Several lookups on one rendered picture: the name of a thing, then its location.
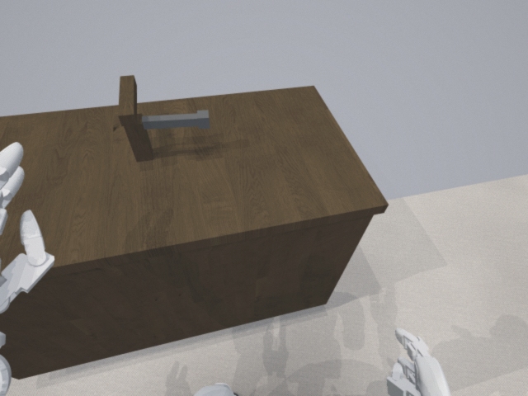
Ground right robot hand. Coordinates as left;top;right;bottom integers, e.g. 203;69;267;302
387;328;451;396

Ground tap lever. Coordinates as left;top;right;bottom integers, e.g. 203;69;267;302
142;110;210;130

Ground counter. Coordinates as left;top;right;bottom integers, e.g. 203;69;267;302
0;75;389;380

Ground left robot shin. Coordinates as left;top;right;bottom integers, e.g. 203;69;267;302
214;383;233;393

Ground left robot hand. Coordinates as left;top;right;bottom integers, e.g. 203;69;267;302
0;142;54;314

